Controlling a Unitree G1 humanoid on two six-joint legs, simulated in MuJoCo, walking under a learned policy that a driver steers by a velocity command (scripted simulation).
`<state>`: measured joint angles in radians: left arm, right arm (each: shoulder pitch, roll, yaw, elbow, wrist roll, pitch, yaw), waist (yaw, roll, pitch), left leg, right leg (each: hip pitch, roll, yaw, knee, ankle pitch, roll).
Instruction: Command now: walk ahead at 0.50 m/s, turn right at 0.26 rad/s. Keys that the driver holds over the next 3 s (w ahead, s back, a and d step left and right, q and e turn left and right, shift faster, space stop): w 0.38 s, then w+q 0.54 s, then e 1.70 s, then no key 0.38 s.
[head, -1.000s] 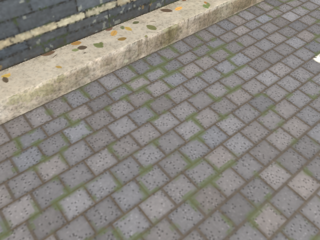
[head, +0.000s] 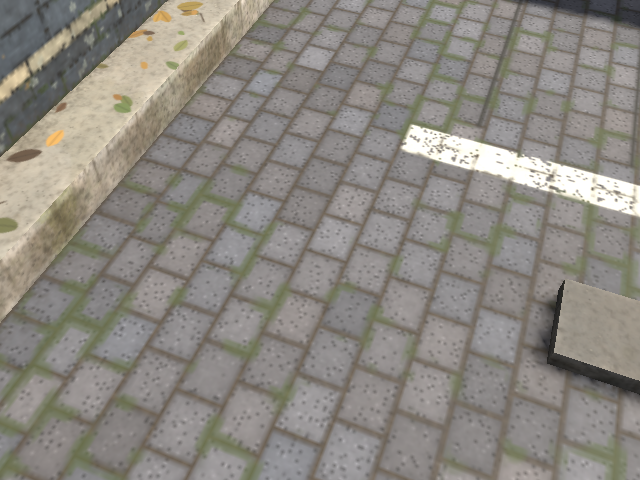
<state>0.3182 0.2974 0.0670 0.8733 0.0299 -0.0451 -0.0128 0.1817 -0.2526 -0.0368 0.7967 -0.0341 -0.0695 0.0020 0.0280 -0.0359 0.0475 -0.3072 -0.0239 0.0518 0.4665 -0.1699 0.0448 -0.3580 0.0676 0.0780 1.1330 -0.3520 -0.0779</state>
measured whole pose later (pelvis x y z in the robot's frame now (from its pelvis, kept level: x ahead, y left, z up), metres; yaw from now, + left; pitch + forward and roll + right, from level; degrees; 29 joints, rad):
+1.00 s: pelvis +0.50 +0.01 -0.01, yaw +15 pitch +0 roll +0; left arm 0.32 0.22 0.04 0.92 0.01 -0.07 0.01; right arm 0.13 -0.26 -0.06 0.82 -0.02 -0.03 0.02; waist 0.03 -0.01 0.07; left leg -0.37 -0.09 0.10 0.57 -0.21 0.13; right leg -0.29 -0.05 -0.07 1.23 -0.40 -0.01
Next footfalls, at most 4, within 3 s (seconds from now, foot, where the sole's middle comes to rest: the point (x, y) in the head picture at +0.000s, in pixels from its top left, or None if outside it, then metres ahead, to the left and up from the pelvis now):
0.36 right None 0.32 -0.13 -0.77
0.90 left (296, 423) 0.59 0.07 -0.77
1.42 right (354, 355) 0.75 -0.05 -0.77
1.92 left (269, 368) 0.71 0.14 -0.77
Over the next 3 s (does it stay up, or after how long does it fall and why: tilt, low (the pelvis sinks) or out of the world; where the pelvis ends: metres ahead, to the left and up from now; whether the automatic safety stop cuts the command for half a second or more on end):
stays up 0.65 0.04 0.01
